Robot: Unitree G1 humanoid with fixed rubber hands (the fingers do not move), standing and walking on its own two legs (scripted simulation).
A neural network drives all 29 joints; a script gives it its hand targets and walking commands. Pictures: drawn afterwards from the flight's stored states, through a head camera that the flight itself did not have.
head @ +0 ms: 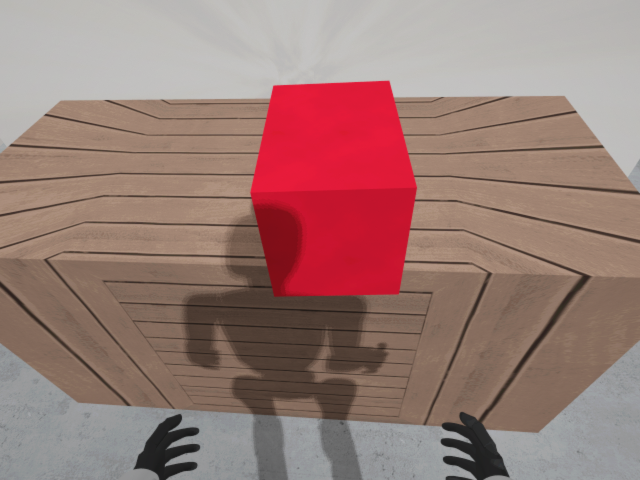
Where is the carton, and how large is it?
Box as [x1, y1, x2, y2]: [250, 81, 416, 296]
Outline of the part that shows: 389,81 273,85 250,193 274,296 398,293 416,186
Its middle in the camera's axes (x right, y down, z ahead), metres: +0.02 -0.09 +0.65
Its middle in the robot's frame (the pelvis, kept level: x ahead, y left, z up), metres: +0.55 +0.01 +0.07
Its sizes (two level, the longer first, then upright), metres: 0.293 0.202 0.219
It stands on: a pedestal, 0.74 m high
